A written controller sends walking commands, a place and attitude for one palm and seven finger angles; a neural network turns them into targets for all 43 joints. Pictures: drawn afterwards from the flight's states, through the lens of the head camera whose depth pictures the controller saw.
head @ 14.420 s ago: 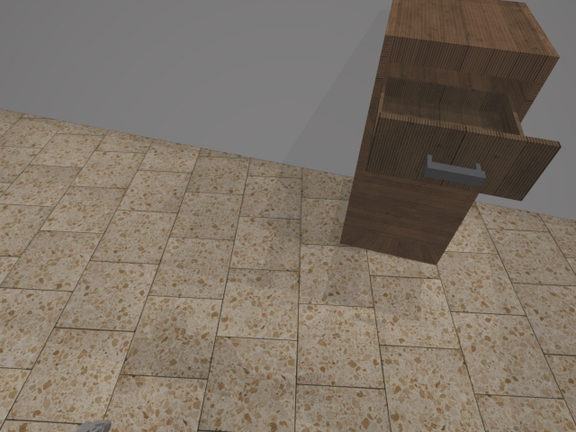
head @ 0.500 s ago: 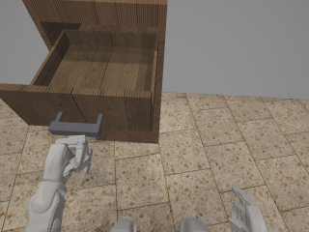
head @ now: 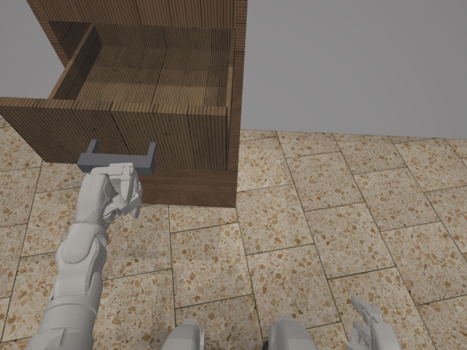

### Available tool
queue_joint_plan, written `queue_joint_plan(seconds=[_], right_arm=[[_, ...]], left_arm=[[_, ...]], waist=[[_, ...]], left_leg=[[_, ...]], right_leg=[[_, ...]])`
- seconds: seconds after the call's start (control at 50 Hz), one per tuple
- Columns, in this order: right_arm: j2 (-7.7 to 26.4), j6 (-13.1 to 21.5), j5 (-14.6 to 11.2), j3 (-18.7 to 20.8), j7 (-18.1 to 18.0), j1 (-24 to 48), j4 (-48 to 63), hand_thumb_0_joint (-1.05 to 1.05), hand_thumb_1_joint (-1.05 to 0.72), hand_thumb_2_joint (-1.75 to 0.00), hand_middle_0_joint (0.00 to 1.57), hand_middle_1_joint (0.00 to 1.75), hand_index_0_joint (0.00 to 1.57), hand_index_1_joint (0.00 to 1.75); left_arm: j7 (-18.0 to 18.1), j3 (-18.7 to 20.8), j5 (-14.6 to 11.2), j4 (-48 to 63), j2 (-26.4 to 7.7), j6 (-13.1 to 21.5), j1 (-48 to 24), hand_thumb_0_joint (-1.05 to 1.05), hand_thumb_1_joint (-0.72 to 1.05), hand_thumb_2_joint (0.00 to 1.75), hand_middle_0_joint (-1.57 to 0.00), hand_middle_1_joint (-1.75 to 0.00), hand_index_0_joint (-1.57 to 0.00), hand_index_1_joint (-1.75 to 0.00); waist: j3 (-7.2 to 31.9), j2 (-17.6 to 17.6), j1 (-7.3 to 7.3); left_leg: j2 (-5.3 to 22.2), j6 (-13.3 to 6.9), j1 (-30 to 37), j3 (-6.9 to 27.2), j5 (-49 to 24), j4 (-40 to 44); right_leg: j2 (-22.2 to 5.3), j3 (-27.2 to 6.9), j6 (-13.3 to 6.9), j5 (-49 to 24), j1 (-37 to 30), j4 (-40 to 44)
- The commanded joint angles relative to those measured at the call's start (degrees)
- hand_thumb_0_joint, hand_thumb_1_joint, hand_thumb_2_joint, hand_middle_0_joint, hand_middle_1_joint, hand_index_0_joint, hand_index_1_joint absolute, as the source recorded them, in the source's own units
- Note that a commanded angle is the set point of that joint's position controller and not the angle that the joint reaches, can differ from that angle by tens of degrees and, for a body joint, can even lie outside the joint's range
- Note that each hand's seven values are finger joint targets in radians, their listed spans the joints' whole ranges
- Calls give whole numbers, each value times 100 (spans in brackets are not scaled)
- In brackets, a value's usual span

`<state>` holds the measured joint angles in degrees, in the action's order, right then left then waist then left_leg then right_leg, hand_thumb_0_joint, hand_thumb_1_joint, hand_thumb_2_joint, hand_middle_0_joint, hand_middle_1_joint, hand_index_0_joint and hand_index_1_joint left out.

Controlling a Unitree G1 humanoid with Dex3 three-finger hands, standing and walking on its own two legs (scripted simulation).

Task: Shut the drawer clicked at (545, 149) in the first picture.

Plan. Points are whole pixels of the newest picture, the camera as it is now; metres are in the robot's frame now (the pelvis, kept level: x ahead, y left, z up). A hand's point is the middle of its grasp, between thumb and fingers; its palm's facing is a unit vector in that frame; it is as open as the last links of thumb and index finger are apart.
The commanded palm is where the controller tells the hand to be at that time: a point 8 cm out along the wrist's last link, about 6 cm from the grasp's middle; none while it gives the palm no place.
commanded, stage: push the drawer shut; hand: left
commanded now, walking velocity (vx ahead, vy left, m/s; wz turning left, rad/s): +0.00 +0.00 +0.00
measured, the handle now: (120, 154) +0.43 +0.22 +0.05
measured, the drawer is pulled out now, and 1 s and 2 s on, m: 0.24 0.12 0.01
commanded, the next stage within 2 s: none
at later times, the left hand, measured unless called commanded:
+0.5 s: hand (147, 166) +0.41 +0.17 +0.05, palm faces -0.02 -1.00 -0.04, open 3.2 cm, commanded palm +0.40 +0.22 +0.05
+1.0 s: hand (155, 138) +0.48 +0.16 +0.05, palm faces -0.02 -1.00 -0.04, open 3.3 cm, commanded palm +0.46 +0.21 +0.05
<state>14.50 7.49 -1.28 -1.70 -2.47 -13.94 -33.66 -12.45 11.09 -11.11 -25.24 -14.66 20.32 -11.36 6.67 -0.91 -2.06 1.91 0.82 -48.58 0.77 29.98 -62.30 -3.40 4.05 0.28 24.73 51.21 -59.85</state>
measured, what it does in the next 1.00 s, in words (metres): stands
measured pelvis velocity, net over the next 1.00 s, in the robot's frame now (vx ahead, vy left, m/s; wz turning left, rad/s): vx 0.00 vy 0.00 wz -0.03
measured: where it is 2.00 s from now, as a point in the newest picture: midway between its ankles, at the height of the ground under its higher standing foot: outside the picture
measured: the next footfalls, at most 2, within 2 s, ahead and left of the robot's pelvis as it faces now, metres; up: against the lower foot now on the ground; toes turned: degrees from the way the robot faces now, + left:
none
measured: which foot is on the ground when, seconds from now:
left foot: down 0.00-1.00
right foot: down 0.00-1.00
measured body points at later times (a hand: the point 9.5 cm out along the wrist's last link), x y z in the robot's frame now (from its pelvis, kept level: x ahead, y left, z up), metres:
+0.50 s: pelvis +0.01 +0.00 +0.00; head +0.10 +0.00 +0.44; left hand +0.41 +0.22 +0.05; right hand +0.09 -0.26 -0.11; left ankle +0.00 +0.13 -0.66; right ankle +0.04 -0.13 -0.66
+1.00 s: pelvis +0.00 +0.00 -0.01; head +0.12 +0.01 +0.43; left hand +0.47 +0.22 +0.05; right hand +0.04 -0.26 -0.12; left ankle +0.00 +0.13 -0.66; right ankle +0.04 -0.13 -0.66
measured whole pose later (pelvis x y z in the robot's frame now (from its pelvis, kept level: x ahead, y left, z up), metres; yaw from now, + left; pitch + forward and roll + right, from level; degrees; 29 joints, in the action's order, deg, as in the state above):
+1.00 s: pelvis +0.00 +0.00 -0.01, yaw -2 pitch +21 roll -1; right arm 14.9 0.0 0.5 -1.3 -0.1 -18.9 -35.5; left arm -12.0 19.7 -6.4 -57.3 -21.7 25.0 -41.4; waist 6.7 -0.8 -7.1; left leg 2.9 0.5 -54.6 -0.5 29.9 -63.3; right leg -2.2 2.6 0.4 23.5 57.8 -60.1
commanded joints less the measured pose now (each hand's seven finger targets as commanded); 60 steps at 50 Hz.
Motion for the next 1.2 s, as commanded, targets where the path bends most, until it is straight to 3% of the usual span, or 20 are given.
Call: queue_joint_plan(seconds=[0.0, 0.12, 0.16, 0.22, 0.26, 0.4, 0.42, 0.46, 0.5, 0.52, 0.54, 0.56, 0.66, 0.74, 0.8, 0.92, 1.0, 1.08, 1.1, 1.18], right_arm=[[799, 193, -19, 325, -61, -127, 647, 0, -90, -90, 20, 30, 20, 30], [809, 81, 13, 366, 11, -320, 629, 0, -90, -90, 20, 30, 20, 30], [833, 32, 21, 377, 35, -398, 643, 0, -90, -90, 20, 30, 20, 30], [819, -41, 36, 401, 81, -461, 620, 0, -90, -90, 20, 30, 20, 30], [837, -86, 39, 410, 87, -522, 574, 0, -90, -90, 20, 30, 20, 30], [836, -220, 72, 441, 108, -629, 471, 0, -90, -90, 20, 30, 20, 30], [815, -235, 60, 422, 111, -614, 462, 0, -90, -90, 20, 30, 20, 30], [840, -265, 56, 419, 88, -646, 407, 0, -90, -90, 20, 30, 20, 30], [844, -289, 64, 410, 67, -663, 355, 0, -90, -90, 20, 30, 20, 30], [828, -295, 54, 401, 62, -664, 326, 0, -90, -90, 20, 30, 20, 30], [852, -308, 64, 397, 53, -696, 292, 0, -90, -90, 20, 30, 20, 30], [863, -312, 65, 392, 41, -717, 288, 0, -90, -90, 20, 30, 20, 30], [863, -338, 110, 385, 68, -820, 232, 0, -90, -90, 20, 30, 20, 30], [892, -411, 118, 381, 88, -893, 208, 0, -90, -90, 20, 30, 20, 30], [914, -466, 140, 384, 123, -983, 225, 0, -90, -90, 20, 30, 20, 30], [931, -594, 178, 379, 172, -1111, 229, 0, -90, -90, 20, 30, 20, 30], [945, -673, 221, 401, 194, -1237, 179, 0, -90, -90, 20, 30, 20, 30], [968, -738, 237, 383, 195, -1316, 112, 0, -90, -90, 20, 30, 20, 30], [991, -751, 238, 379, 178, -1329, 94, 0, -90, -90, 20, 30, 20, 30], [991, -770, 270, 355, 176, -1398, 84, 0, -90, -90, 20, 30, 20, 30]], left_arm=[[10, 431, -104, 695, -1023, 352, -2154, 0, 90, 90, -140, -160, -140, -160], [6, 517, -56, 401, -1081, 441, -2362, 0, 90, 90, -140, -160, -140, -160], [20, 533, -23, 213, -1093, 452, -2300, 0, 90, 90, -140, -160, -140, -160], [55, 519, 37, 212, -1072, 522, -2433, 0, 90, 90, -140, -160, -140, -160], [103, 488, 80, 87, -1082, 556, -2660, 0, 90, 90, -140, -160, -140, -160], [201, 672, 161, -78, -1266, 680, -2973, 0, 90, 90, -140, -160, -140, -160], [180, 541, 165, -157, -1136, 676, -3063, 0, 90, 90, -140, -160, -140, -160], [180, 629, 164, -441, -1258, 676, -3336, 0, 90, 90, -140, -160, -140, -160], [159, 682, 216, -562, -1393, 718, -3765, 0, 90, 90, -140, -160, -140, -160], [138, 583, 208, -706, -1284, 711, -3938, 0, 90, 90, -140, -160, -140, -160], [139, 708, 212, -859, -1435, 724, -4071, 0, 90, 90, -140, -160, -140, -160], [123, 683, 237, -904, -1468, 749, -4246, 0, 90, 90, -140, -160, -140, -160], [44, 616, 244, -1193, -1420, 811, -4826, 0, 90, 90, -140, -160, -140, -160], [7, 835, 289, -1620, -1701, 813, -5073, 0, 90, 90, -140, -160, -140, -160], [-14, 949, 317, -1766, -1821, 826, -5071, 0, 90, 90, -140, -160, -140, -160], [32, 1008, 419, -2051, -1944, 873, -5359, 0, 90, 90, -140, -160, -140, -160], [69, 1017, 492, -2036, -1999, 932, -5625, 0, 90, 90, -140, -160, -140, -160], [113, 1095, 517, -2389, -2113, 899, -5941, 0, 90, 90, -140, -160, -140, -160], [115, 1257, 549, -2406, -2375, 913, -6041, 0, 90, 90, -140, -160, -140, -160], [94, 1203, 587, -2530, -2363, 921, -6378, 0, 90, 90, -140, -160, -140, -160]], waist=[[1753, -73, -212], [2077, -228, -151], [2011, -25, -169], [2098, -225, -157], [2025, -70, -241], [2242, -141, -234], [2166, -233, -285], [1981, 39, -367], [2093, -154, -387], [2011, -173, -463], [2025, -48, -458], [2040, -153, -492], [2444, -413, -543], [2476, -190, -566], [2621, -365, -523], [2555, -374, -574], [2760, -520, -622], [2523, -226, -783], [2512, -264, -764], [2654, -533, -842]], left_leg=[[-225, -136, 465, -31, -1100, 977], [-207, -105, 630, -43, -1537, 1003], [-188, -123, 621, -21, -1695, 1007], [-177, -95, 721, -58, -1820, 1016], [-157, -112, 686, -24, -1862, 997], [-155, -105, 740, -65, -1982, 988], [-161, -106, 733, -90, -1889, 989], [-161, -140, 525, -86, -1704, 951], [-169, -131, 545, -79, -1610, 947], [-175, -138, 549, -88, -1554, 923], [-167, -140, 482, -62, -1474, 919], [-168, -149, 516, -48, -1516, 897], [-167, -137, 714, 7, -1779, 804], [-175, -165, 474, -28, -1668, 751], [-166, -150, 589, -10, -1848, 734], [-154, -159, 496, -2, -1787, 736], [-126, -148, 710, 37, -2061, 690], [-128, -195, 408, 14, -1778, 654], [-137, -203, 273, -6, -1649, 647], [-139, -204, 412, 28, -1680, 611]], right_leg=[[244, -257, -106, -731, -1473, 861], [259, -238, -133, -1244, -1632, 758], [290, -192, -145, -1399, -1633, 723], [285, -204, -145, -1525, -1609, 703], [307, -177, -143, -1548, -1515, 673], [304, -227, -136, -1714, -1630, 668], [305, -229, -134, -1648, -1569, 700], [320, -254, -117, -1541, -1527, 734], [302, -272, -122, -1439, -1464, 716], [306, -275, -114, -1393, -1375, 743], [304, -273, -109, -1304, -1366, 745], [313, -262, -121, -1313, -1279, 708], [324, -234, -134, -1461, -1153, 585], [333, -289, -111, -1473, -1278, 609], [351, -266, -126, -1564, -1222, 562], [384, -269, -127, -1496, -1153, 562], [394, -245, -131, -1634, -1042, 510], [413, -276, -94, -1500, -1017, 589], [400, -314, -89, -1427, -1088, 606], [414, -303, -100, -1371, -921, 585]])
